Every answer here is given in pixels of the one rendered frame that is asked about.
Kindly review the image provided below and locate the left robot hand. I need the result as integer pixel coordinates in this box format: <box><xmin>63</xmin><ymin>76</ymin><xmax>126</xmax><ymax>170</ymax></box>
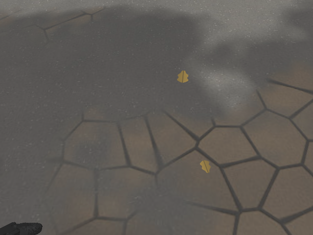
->
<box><xmin>0</xmin><ymin>222</ymin><xmax>43</xmax><ymax>235</ymax></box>

